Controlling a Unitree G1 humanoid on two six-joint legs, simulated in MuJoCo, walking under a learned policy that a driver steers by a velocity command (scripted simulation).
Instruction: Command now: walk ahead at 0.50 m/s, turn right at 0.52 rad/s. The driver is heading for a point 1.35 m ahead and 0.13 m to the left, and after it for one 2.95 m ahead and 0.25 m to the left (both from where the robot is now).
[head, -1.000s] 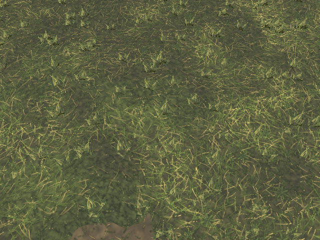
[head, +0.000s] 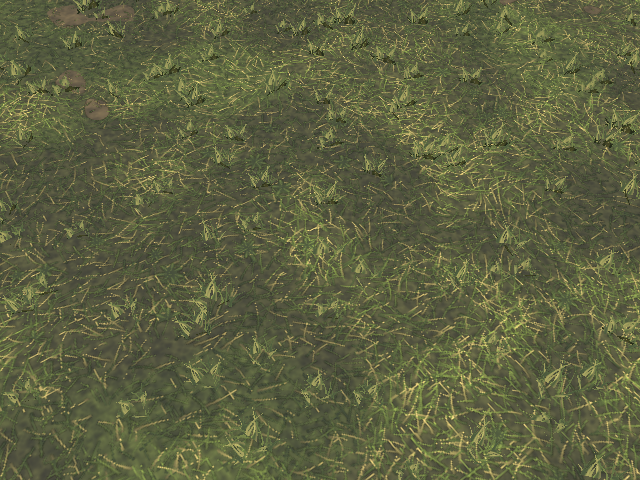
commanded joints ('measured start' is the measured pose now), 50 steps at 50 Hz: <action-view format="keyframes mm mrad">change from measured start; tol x32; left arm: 1 -109 15 -15 -102 5 -12 -12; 9 362 238 54 8 -7 -30 64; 50 -12 40 -41 -66 8 -41 51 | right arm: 1 -26 -142 -27 -54 2 -12 -5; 29 -366 -27 17 -168 -7 71 64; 36 99 -206 -60 -65 -30 65 24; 50 4 -170 -45 -70 23 34 14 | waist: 1 14 145 55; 9 195 -50 -359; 50 9 112 14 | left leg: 1 -42 258 -53 -57 490 102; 6 -28 252 30 417 901 75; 8 -632 45 -6 1057 -307 9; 9 -707 30 -185 1142 -245 18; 25 -714 75 -174 589 316 22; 34 -390 -91 -19 374 34 172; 37 286 352 -868 140 129 459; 50 -150 77 -391 -21 510 218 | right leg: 1 65 14 -58 -144 6 -32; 6 513 155 -101 -327 -109 -143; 8 1075 -337 632 -425 -171 -321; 14 520 -160 175 -632 167 -157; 26 665 -130 -100 -711 358 -61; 33 839 -179 -194 -385 1058 -31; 35 715 -175 -204 -25 905 -39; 37 27 131 -129 661 -455 29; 50 51 -29 -13 -39 24 92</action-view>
